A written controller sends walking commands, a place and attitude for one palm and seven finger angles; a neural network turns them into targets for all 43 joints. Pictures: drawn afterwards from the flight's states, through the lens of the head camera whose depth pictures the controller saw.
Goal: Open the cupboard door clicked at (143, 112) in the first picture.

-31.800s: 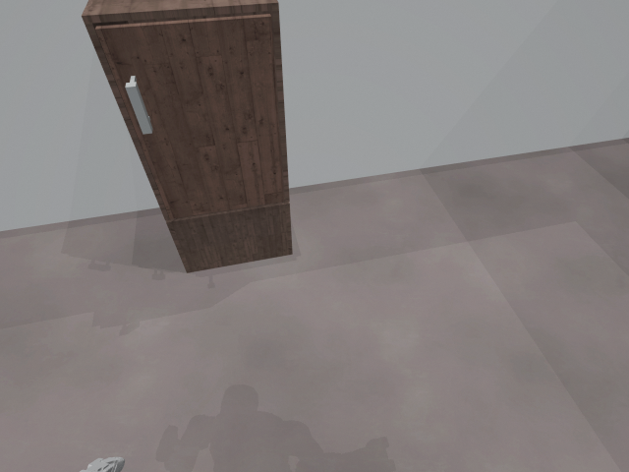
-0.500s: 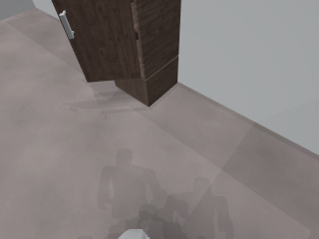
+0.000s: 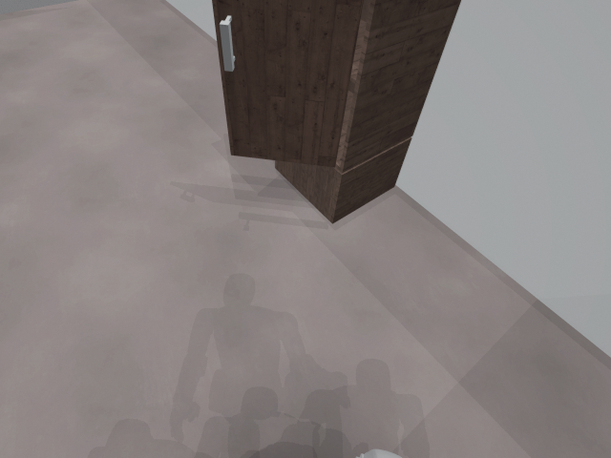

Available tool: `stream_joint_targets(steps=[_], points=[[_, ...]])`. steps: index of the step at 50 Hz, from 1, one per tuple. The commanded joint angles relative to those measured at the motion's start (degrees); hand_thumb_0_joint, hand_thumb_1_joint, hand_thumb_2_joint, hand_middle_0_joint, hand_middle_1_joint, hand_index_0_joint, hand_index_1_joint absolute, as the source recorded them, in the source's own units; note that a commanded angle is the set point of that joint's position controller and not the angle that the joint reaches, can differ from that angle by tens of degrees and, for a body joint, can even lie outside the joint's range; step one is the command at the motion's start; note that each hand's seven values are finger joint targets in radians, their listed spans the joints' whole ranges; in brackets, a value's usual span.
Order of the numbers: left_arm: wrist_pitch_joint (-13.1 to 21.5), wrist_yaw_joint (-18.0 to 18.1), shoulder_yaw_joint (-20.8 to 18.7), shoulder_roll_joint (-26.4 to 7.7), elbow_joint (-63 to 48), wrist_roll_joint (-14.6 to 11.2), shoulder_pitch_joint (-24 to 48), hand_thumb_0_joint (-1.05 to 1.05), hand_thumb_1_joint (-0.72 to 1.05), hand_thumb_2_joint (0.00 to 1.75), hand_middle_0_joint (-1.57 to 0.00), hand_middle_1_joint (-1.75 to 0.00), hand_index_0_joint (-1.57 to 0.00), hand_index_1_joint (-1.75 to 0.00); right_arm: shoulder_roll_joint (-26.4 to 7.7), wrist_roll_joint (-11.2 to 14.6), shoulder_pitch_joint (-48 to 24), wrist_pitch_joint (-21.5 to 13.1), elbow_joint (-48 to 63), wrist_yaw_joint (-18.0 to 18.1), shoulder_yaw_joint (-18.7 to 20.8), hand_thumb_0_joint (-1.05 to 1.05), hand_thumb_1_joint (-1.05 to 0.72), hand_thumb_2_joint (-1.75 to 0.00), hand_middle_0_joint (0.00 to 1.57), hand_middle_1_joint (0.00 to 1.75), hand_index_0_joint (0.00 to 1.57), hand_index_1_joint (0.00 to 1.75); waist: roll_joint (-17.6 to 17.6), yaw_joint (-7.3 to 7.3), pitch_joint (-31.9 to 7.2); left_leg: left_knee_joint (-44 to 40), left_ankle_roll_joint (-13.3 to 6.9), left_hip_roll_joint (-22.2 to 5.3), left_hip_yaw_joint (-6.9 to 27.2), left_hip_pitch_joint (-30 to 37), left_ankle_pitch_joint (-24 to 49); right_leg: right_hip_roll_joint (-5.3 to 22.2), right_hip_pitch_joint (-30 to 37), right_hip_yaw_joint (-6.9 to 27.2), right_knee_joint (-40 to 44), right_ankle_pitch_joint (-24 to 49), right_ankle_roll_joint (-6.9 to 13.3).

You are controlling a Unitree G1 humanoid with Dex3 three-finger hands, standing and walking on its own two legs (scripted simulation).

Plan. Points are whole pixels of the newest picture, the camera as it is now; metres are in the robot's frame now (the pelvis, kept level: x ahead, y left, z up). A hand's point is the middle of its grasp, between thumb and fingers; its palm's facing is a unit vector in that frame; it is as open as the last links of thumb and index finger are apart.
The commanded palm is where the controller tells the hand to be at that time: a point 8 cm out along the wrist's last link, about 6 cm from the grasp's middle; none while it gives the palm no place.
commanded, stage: take the last steps up to it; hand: left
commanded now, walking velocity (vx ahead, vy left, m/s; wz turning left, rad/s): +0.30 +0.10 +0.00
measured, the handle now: (229, 43) +1.08 +0.32 -0.02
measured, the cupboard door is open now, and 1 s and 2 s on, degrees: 46 46 46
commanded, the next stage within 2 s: come to a stop and stand still in 1.14 s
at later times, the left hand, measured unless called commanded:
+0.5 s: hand (229, 352) +0.29 +0.15 -0.17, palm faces +0.02 -0.99 -0.17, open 7.4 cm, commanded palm none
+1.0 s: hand (191, 318) +0.35 +0.24 -0.18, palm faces +0.08 -0.98 -0.16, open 7.4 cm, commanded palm none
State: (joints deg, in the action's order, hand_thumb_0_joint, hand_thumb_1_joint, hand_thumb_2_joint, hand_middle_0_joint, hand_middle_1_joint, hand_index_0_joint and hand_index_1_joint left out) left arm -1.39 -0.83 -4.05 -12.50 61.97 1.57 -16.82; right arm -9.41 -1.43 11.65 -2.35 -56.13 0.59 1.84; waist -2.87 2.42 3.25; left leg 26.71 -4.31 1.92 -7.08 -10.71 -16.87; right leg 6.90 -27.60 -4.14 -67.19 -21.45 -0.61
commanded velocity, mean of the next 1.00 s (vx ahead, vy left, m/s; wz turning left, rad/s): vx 0.29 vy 0.08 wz -0.03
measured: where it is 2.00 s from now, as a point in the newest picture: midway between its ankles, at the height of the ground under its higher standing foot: (295, 360)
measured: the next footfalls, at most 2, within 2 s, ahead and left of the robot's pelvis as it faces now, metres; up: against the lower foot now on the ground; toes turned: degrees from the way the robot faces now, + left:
right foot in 0.38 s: +0.26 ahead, -0.09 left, +0.00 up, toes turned -7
left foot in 0.84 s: +0.44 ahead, +0.16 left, +0.00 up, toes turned +7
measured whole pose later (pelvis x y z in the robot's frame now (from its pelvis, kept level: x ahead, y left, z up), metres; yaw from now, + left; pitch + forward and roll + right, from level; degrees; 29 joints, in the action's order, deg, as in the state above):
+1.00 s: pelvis +0.37 +0.07 +0.00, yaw -1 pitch +0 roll +1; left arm 0.3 -0.7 -3.2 -9.3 62.9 1.3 -17.6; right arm -8.8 -1.7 9.0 -3.7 -56.7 0.9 1.7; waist -2.1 3.1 3.6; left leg 27.9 -2.8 -0.4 -9.1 -14.8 -12.8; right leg 5.1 -26.5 -3.7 -66.1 -22.7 1.2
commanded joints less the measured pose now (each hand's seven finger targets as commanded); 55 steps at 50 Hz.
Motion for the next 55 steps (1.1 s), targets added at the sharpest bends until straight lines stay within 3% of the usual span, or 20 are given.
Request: stream_joint_targets(steps=[1,13,15,17,18,19,20,22,24,26,36,38,39,40,41,42,44,46,48,55], points=[[2.11,0.13,0.27,-1.63,-4.82,-0.12,1.67,0.00,0.90,0.90,-0.20,-0.30,-0.20,-0.30,-7.26,0.43,9.30,-1.30,-1.64,0.81,0.97,0.00,-0.90,-0.90,0.20,0.30,0.20,0.30,7.08,-1.76,-1.04,-15.20,-6.22,-14.88,11.67,9.32,24.69,0.56,-9.95,1.73,0.74,6.33,-0.69],[2.66,-0.30,1.23,0.61,-11.45,-0.54,17.55,0.00,0.90,0.90,-0.20,-0.30,-0.20,-0.30,-5.39,-0.33,20.17,-1.53,-8.35,1.57,0.01,0.00,-0.90,-0.90,0.20,0.30,0.20,0.30,6.74,-4.79,4.29,-11.72,-4.83,-15.26,8.18,14.07,41.81,-2.93,-6.36,-1.91,24.02,8.52,2.48],[2.96,-0.07,0.94,-0.37,-10.88,-0.61,13.29,0.00,0.90,0.90,-0.20,-0.30,-0.20,-0.30,-6.39,-0.20,19.74,-1.44,-9.02,1.60,0.14,0.00,-0.90,-0.90,0.20,0.30,0.20,0.30,5.51,-2.52,2.53,-6.41,-4.30,-15.10,7.63,12.02,51.17,-5.49,2.69,-3.29,27.20,6.07,3.88],[3.59,0.31,-0.08,-1.96,-7.25,-0.52,0.40,0.00,0.90,0.90,-0.20,-0.30,-0.20,-0.30,-7.39,0.50,17.25,-1.45,-8.75,1.65,0.50,0.00,-0.90,-0.90,0.20,0.30,0.20,0.30,4.59,3.48,-2.39,7.58,-1.56,-11.83,5.55,5.04,52.03,-6.77,21.25,-3.19,33.80,11.30,5.30],[4.26,0.81,-1.23,-5.65,-4.96,-0.25,-8.72,0.00,0.90,0.90,-0.20,-0.30,-0.20,-0.30,-6.55,1.25,16.58,-1.74,-7.94,1.27,0.66,0.00,-0.90,-0.90,0.20,0.30,0.20,0.30,0.58,6.67,-7.85,21.48,0.49,-7.71,3.27,-6.42,37.76,2.00,36.84,7.67,36.25,14.65,9.30],[4.16,1.33,-2.33,-10.43,-3.27,-0.48,-14.10,0.00,0.90,0.90,-0.20,-0.30,-0.20,-0.30,-4.34,1.82,17.70,-2.07,-6.27,1.16,0.78,0.00,-0.90,-0.90,0.20,0.30,0.20,0.30,-9.44,6.45,-13.03,41.49,3.23,1.52,1.19,-20.48,-9.90,19.78,46.54,33.63,44.42,22.64,17.75],[4.01,1.69,-2.41,-10.38,-4.30,-1.37,-10.94,0.00,0.90,0.90,-0.20,-0.30,-0.20,-0.30,-5.78,1.39,14.34,-1.16,-5.16,1.00,1.24,0.00,-0.90,-0.90,0.20,0.30,0.20,0.30,-5.59,5.10,-9.81,50.87,2.68,-0.88,7.75,-22.96,-15.30,23.15,37.83,38.29,50.85,15.52,19.10],[4.28,2.08,-0.77,-4.30,-6.20,-1.24,-1.20,0.00,0.90,0.90,-0.20,-0.30,-0.20,-0.30,-2.95,0.40,8.08,-0.11,-3.86,0.25,1.30,0.00,-0.90,-0.90,0.20,0.30,0.20,0.30,0.61,0.90,1.92,48.26,2.73,-6.61,10.66,-24.01,-4.55,16.61,18.93,24.71,54.19,8.32,13.49],[5.47,1.92,0.18,-0.87,-5.94,-0.87,0.74,0.00,0.90,0.90,-0.20,-0.30,-0.20,-0.30,-0.22,-0.13,11.78,1.04,-5.30,-0.26,0.73,0.00,-0.90,-0.90,0.20,0.30,0.20,0.30,-2.85,-2.33,0.45,41.98,4.02,-7.88,8.94,-19.97,0.07,11.75,14.28,13.66,55.76,13.55,10.06],[6.13,1.75,0.21,-0.62,-4.68,-0.66,-0.31,0.00,0.90,0.90,-0.20,-0.30,-0.20,-0.30,0.58,-0.15,12.94,1.41,-5.86,-0.63,0.87,0.00,-0.90,-0.90,0.20,0.30,0.20,0.30,-2.37,-3.23,-1.63,34.85,5.27,-7.96,6.45,-17.39,1.09,9.33,13.82,8.45,55.36,18.39,9.44],[6.06,1.08,-0.36,-5.13,-0.87,-0.16,-4.43,0.00,0.90,0.90,-0.20,-0.30,-0.20,-0.30,-1.84,0.17,-4.27,0.19,1.30,-2.37,1.22,0.00,-0.90,-0.90,0.20,0.30,0.20,0.30,-5.38,-0.02,2.52,10.68,5.68,-5.50,2.04,-15.64,4.56,10.66,19.46,6.13,53.40,20.88,8.70],[5.62,1.22,-0.54,-5.64,-0.49,-0.22,-4.17,0.00,0.90,0.90,-0.20,-0.30,-0.20,-0.30,-2.95,0.15,-3.57,-0.30,1.22,-2.25,1.31,0.00,-0.90,-0.90,0.20,0.30,0.20,0.30,-4.82,-1.42,1.98,5.27,5.06,-4.04,1.04,-9.88,4.85,9.97,19.32,5.46,49.93,22.22,7.59],[5.42,1.25,-0.63,-5.79,-0.49,-0.40,-3.23,0.00,0.90,0.90,-0.20,-0.30,-0.20,-0.30,-4.25,-0.03,0.40,-0.66,0.02,-1.87,1.52,0.00,-0.90,-0.90,0.20,0.30,0.20,0.30,-3.65,-3.69,0.26,0.88,4.65,-2.39,-0.39,-2.37,6.25,8.25,17.42,3.30,44.76,24.77,6.52],[5.25,1.07,-0.40,-4.61,-0.71,-0.40,-3.66,0.00,0.90,0.90,-0.20,-0.30,-0.20,-0.30,-6.86,-0.22,6.31,-1.03,-2.02,-1.33,2.09,0.00,-0.90,-0.90,0.20,0.30,0.20,0.30,2.35,-6.04,-3.19,-1.45,3.66,-3.66,1.01,8.56,6.24,5.55,12.72,1.61,34.16,24.76,5.40],[5.05,0.77,0.04,-2.07,-1.81,-0.87,-5.64,0.00,0.90,0.90,-0.20,-0.30,-0.20,-0.30,-12.70,-1.06,13.44,-1.35,-3.34,-0.55,3.41,0.00,-0.90,-0.90,0.20,0.30,0.20,0.30,15.18,-8.50,-9.18,-2.34,-1.17,-16.14,15.70,20.02,8.39,-1.27,2.43,-3.60,19.41,9.05,2.80],[5.42,0.67,0.72,-0.63,-4.08,-0.95,-2.99,0.00,0.90,0.90,-0.20,-0.30,-0.20,-0.30,-15.97,-0.90,19.02,-0.75,-4.07,0.11,3.94,0.00,-0.90,-0.90,0.20,0.30,0.20,0.30,19.25,-10.04,-10.58,-7.44,-7.03,-25.14,27.40,23.02,15.92,-5.86,-5.95,-3.28,4.24,-12.58,2.02],[4.94,1.02,0.68,-0.58,-4.68,-0.80,0.99,0.00,0.90,0.90,-0.20,-0.30,-0.20,-0.30,-13.05,-0.34,11.65,-0.43,-2.02,0.68,3.06,0.00,-0.90,-0.90,0.20,0.30,0.20,0.30,14.60,-7.35,-6.98,-11.00,-8.66,-25.52,25.65,12.18,6.60,-1.66,-10.23,3.14,-7.04,-7.86,2.84],[4.15,0.30,0.48,-0.08,-3.61,-0.30,0.09,0.00,0.90,0.90,-0.20,-0.30,-0.20,-0.30,-8.81,-0.36,5.77,-1.04,-0.28,0.80,1.76,0.00,-0.90,-0.90,0.20,0.30,0.20,0.30,8.93,-4.04,-1.19,-14.26,-6.42,-22.09,18.49,2.29,4.18,0.54,-7.52,3.78,-4.44,-1.98,2.09],[3.23,0.10,0.66,1.47,-3.29,-0.09,-1.76,0.00,0.90,0.90,-0.20,-0.30,-0.20,-0.30,-7.52,-0.19,5.17,-1.67,-0.68,0.89,1.19,0.00,-0.90,-0.90,0.20,0.30,0.20,0.30,9.21,-2.33,-1.35,-15.11,-5.43,-19.52,12.67,0.05,10.37,0.71,-4.36,2.77,0.56,0.59,1.34],[2.79,0.06,0.88,2.05,-5.89,-0.15,2.35,0.00,0.90,0.90,-0.20,-0.30,-0.20,-0.30,-7.31,-0.37,6.28,-1.05,-2.45,0.54,1.57,0.00,-0.90,-0.90,0.20,0.30,0.20,0.30,8.27,-1.71,0.57,-14.37,-6.01,-17.29,7.67,-2.04,11.26,-1.52,5.12,-1.06,24.10,4.36,0.66]])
